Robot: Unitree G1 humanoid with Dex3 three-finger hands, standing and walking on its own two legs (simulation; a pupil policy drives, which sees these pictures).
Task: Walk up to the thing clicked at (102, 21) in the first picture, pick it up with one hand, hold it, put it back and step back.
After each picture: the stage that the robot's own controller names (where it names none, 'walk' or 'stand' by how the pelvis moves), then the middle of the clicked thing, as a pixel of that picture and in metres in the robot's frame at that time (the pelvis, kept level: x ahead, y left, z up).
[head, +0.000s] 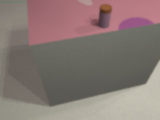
stand; (104, 16) +0.80 -0.11 +0.01
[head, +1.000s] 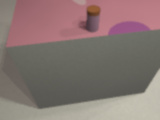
rise first; (92, 19) +0.71 -0.02 +0.04
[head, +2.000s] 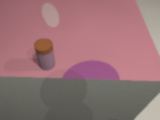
stand; (45, 55) +0.44 +0.20 +0.03
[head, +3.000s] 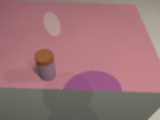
stand; (46, 65) +0.42 +0.17 +0.02
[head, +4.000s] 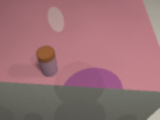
stand; (47, 62) +0.44 +0.15 +0.01
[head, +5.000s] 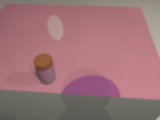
stand; (45, 69) +0.42 +0.17 +0.01
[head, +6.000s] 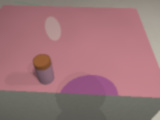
stand; (44, 69) +0.42 +0.18 +0.01
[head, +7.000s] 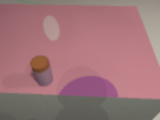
stand; (42, 71) +0.41 +0.18 +0.01
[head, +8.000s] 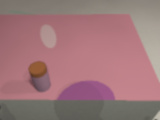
rise first; (40, 77) +0.40 +0.20 +0.01
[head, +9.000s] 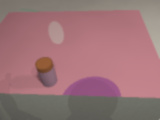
go down; (46, 72) +0.41 +0.19 +0.01
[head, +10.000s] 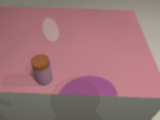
go down; (42, 70) +0.42 +0.18 +0.02
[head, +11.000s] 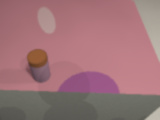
go down; (39, 66) +0.41 +0.17 +0.03
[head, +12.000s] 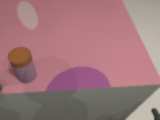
close in; (23, 66) +0.40 +0.18 +0.05
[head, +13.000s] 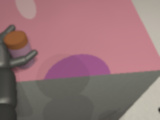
close; (20, 50) +0.44 +0.19 +0.07
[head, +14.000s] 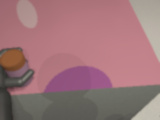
lift; (18, 69) +0.37 +0.20 +0.07
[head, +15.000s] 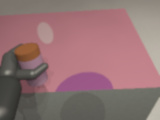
lift; (32, 65) +0.34 +0.16 +0.16
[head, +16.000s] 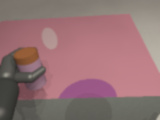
hold; (31, 68) +0.33 +0.17 +0.16
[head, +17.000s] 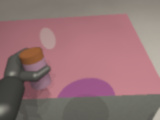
hold; (36, 68) +0.34 +0.16 +0.15
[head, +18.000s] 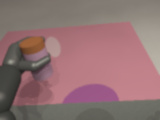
crouch; (37, 59) +0.33 +0.15 +0.21
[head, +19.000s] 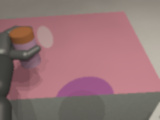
crouch; (26, 48) +0.39 +0.18 +0.19
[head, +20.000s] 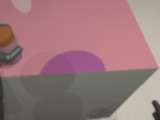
lower; (7, 46) +0.45 +0.22 +0.07
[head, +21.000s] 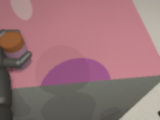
lower; (16, 51) +0.43 +0.20 +0.07
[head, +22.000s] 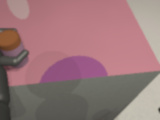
lower; (13, 50) +0.44 +0.20 +0.07
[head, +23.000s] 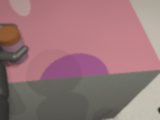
lower; (13, 46) +0.45 +0.20 +0.08
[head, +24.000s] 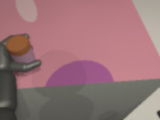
open; (22, 54) +0.42 +0.19 +0.07
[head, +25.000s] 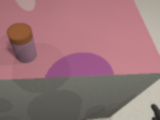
sink last; (23, 44) +0.44 +0.18 +0.07
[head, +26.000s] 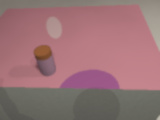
sink last; (45, 61) +0.45 +0.19 +0.05
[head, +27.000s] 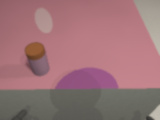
stand; (38, 59) +0.43 +0.18 +0.06
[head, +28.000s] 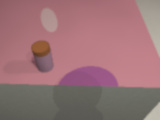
stand; (43, 57) +0.45 +0.18 +0.04
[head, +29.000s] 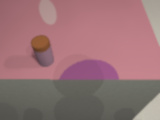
walk; (43, 51) +0.47 +0.17 +0.02
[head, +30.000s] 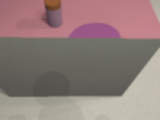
walk; (53, 12) +0.64 +0.14 +0.03
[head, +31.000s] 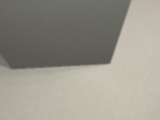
walk; out of the picture +0.94 +0.24 +0.03
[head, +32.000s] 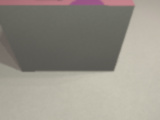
stand; out of the picture +1.05 +0.17 +0.02
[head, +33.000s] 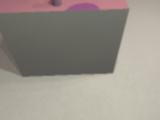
stand; out of the picture +1.06 +0.18 +0.00
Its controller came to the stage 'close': yes
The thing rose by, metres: 0.23
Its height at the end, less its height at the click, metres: +0.00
